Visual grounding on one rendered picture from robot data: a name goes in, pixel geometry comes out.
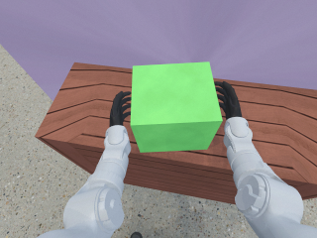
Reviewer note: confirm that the left robot hand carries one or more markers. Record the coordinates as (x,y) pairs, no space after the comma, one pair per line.
(116,114)

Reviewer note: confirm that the pedestal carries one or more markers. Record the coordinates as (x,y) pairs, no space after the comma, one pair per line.
(283,121)

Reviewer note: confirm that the right robot forearm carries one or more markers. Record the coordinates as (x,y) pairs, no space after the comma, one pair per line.
(242,155)

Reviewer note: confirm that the right robot hand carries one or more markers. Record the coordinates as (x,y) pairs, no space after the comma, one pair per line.
(231,104)

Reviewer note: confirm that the right robot upper arm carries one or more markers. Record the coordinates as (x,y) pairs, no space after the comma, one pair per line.
(272,208)

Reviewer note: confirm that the carton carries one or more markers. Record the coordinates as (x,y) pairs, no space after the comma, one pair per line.
(174,107)

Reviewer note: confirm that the left robot upper arm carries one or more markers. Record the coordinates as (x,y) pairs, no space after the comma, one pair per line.
(96,213)

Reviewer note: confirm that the left robot forearm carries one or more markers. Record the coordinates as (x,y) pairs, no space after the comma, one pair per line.
(112,166)

